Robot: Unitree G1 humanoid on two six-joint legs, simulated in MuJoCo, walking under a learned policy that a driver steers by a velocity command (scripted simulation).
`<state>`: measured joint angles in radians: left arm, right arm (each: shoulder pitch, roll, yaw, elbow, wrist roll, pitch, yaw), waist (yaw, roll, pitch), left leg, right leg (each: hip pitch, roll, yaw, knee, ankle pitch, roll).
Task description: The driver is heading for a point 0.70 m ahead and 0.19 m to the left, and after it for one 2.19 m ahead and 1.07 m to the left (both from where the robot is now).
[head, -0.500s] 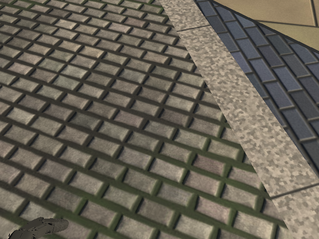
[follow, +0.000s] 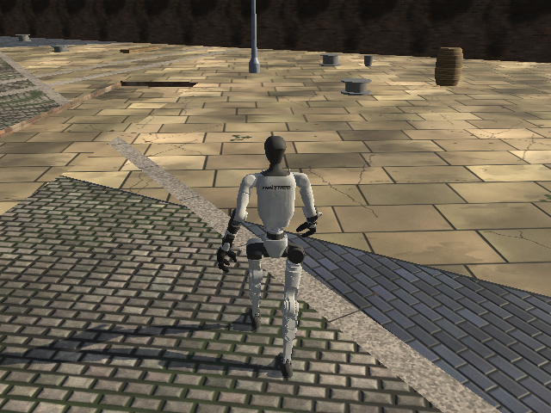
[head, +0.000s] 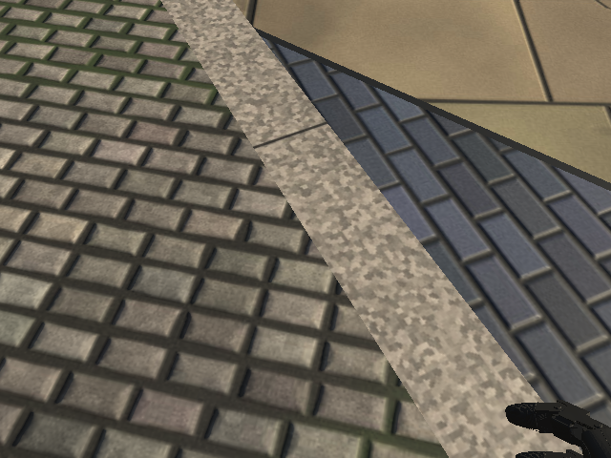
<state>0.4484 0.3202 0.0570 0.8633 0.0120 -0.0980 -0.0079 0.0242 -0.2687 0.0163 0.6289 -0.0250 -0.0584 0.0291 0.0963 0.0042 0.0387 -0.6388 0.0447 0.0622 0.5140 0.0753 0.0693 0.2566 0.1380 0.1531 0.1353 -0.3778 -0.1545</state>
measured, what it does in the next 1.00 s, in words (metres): walks ahead, turning left: left foot, then right foot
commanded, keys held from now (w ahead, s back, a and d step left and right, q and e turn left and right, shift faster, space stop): w+q+shift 0.52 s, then q+shift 0.28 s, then shift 0.20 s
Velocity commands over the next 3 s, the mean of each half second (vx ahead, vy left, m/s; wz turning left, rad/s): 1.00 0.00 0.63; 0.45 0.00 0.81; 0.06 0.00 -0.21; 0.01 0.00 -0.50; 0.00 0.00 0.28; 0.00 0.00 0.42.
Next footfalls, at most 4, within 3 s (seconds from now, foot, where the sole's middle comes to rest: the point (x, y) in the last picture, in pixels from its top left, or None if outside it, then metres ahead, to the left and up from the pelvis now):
0.04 left None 0.26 0.10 -0.75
0.46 right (363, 355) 0.69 -0.03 -0.75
0.84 left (231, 276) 0.87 0.31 -0.75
1.28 right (300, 249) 0.97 0.15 -0.75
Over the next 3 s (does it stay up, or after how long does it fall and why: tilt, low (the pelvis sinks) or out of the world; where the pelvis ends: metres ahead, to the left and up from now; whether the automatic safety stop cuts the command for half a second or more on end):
stays up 0.84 0.24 0.03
